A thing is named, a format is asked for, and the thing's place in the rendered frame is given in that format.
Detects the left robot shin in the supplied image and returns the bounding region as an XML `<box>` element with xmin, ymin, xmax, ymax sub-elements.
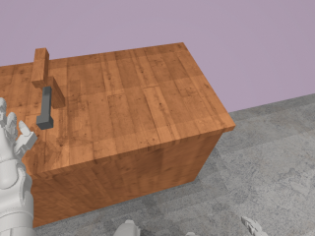
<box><xmin>124</xmin><ymin>219</ymin><xmax>135</xmax><ymax>224</ymax></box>

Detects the left robot hand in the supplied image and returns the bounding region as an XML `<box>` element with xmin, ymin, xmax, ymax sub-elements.
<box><xmin>0</xmin><ymin>97</ymin><xmax>37</xmax><ymax>163</ymax></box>

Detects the counter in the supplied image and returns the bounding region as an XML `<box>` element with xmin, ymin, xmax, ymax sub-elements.
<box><xmin>0</xmin><ymin>42</ymin><xmax>236</xmax><ymax>228</ymax></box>

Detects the robot left thigh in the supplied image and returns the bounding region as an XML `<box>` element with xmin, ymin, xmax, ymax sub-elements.
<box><xmin>112</xmin><ymin>223</ymin><xmax>141</xmax><ymax>236</ymax></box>

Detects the tap lever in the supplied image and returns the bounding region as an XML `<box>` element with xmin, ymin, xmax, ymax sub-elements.
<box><xmin>35</xmin><ymin>86</ymin><xmax>54</xmax><ymax>130</ymax></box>

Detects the left robot forearm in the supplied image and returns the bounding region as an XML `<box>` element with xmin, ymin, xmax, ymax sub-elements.
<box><xmin>0</xmin><ymin>159</ymin><xmax>35</xmax><ymax>236</ymax></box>

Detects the right robot hand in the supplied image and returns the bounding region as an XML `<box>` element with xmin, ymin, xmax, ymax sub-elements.
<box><xmin>241</xmin><ymin>216</ymin><xmax>268</xmax><ymax>236</ymax></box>

